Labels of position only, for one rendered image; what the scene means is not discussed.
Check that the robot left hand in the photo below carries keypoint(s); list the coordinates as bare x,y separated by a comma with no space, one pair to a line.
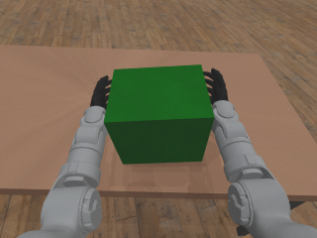
99,97

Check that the robot right hand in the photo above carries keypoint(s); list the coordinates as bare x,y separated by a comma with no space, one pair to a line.
218,90

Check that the left robot upper arm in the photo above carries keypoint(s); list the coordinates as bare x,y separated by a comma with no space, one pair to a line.
69,212

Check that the carton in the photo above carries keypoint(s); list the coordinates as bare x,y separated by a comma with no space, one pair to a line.
160,114

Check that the robot left forearm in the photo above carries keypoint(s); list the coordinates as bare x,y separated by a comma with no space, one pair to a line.
82,167

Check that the table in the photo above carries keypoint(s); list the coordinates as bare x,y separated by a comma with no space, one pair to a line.
44,92

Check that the robot right forearm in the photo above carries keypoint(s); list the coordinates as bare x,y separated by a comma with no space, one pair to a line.
239,156

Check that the right robot upper arm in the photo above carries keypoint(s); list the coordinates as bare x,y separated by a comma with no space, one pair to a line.
261,206

